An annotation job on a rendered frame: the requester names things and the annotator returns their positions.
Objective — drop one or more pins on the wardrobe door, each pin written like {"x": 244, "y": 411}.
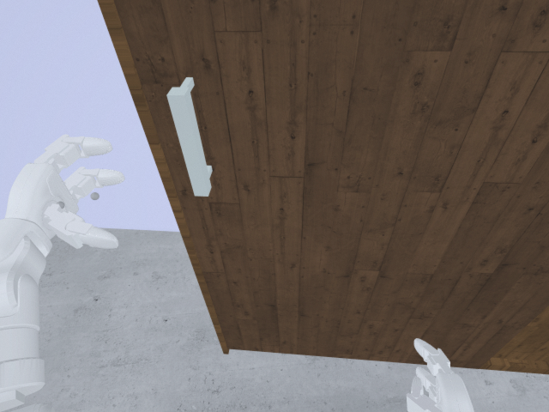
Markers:
{"x": 531, "y": 343}
{"x": 380, "y": 168}

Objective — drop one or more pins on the left robot forearm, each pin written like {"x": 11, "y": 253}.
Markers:
{"x": 23, "y": 249}

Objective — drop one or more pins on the right robot hand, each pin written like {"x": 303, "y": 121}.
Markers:
{"x": 447, "y": 392}

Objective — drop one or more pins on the handle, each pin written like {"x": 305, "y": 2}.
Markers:
{"x": 184, "y": 118}

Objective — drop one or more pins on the left robot hand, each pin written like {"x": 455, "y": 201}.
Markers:
{"x": 38, "y": 188}

